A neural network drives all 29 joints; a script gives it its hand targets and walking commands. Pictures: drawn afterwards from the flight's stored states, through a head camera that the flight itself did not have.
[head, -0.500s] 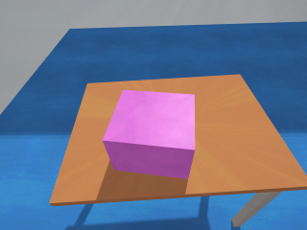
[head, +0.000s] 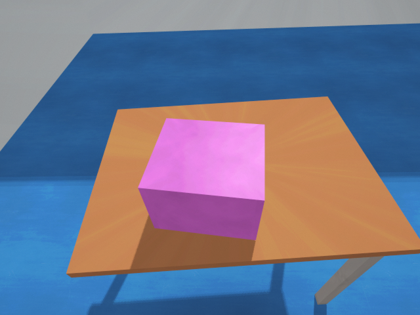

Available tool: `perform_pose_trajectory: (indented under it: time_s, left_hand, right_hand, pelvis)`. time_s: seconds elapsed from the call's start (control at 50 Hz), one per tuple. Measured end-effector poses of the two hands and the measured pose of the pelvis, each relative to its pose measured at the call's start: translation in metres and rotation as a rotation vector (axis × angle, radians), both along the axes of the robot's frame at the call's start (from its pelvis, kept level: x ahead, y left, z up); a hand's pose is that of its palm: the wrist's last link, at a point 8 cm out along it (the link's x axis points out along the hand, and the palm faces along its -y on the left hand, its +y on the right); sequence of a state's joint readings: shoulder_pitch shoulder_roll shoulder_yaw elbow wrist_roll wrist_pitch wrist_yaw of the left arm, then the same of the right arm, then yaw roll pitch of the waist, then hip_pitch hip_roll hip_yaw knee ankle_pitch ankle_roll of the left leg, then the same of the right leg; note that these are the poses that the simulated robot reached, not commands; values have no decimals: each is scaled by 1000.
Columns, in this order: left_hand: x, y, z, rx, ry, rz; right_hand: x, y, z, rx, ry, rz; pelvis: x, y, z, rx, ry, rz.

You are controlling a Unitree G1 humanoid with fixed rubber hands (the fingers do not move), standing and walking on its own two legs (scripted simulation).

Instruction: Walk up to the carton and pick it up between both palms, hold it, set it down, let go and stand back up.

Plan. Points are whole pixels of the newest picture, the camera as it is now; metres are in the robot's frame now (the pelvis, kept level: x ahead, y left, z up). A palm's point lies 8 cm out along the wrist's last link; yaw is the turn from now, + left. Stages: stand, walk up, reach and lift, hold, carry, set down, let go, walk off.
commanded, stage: stand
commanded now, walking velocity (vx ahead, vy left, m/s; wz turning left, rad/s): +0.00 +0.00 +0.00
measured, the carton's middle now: (209, 176) +0.47 +0.03 -0.04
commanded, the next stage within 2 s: none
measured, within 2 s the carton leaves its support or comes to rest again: neither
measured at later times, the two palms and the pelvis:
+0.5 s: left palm out of the picture -0.02 +0.21 -0.15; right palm out of the picture -0.04 -0.20 -0.15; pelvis +0.01 +0.00 +0.00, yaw +0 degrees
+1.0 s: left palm out of the picture -0.03 +0.21 -0.15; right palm out of the picture -0.03 -0.19 -0.15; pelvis +0.02 +0.01 +0.00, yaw +0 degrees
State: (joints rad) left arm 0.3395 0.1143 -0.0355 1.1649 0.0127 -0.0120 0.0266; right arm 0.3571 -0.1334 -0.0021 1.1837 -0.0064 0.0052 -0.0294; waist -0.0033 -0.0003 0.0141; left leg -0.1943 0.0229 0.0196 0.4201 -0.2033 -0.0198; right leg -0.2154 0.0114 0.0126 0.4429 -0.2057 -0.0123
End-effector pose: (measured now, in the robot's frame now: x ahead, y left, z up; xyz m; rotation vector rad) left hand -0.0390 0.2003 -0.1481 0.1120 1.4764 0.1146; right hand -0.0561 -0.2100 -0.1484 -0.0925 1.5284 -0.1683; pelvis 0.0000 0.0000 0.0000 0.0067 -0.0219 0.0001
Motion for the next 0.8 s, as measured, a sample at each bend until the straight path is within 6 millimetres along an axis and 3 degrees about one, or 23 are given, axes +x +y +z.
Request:
perform_pose_trajectory:
  time_s: [0.16, 0.36, 0.58, 0.8]
  left_hand:
    - [2, 2, -2, 1, 2, 4]
    - [9, 1, 1, 3, -1, 9]
    - [20, 8, -1, 14, -16, 19]
    - [14, 9, 0, 14, 11, 27]
  right_hand:
    - [0, 0, 1, -6, -2, -1]
    - [12, 14, -3, 31, -19, 8]
    - [24, 10, 1, 6, -40, 12]
    - [31, 11, 0, 7, -37, 10]
  pelvis:
    - [2, 0, -1, -1, 7, 1]
    - [7, 3, 0, -2, 8, 0]
    - [14, 2, 1, 0, 7, -3]
    - [18, 4, 1, -4, 4, 0]
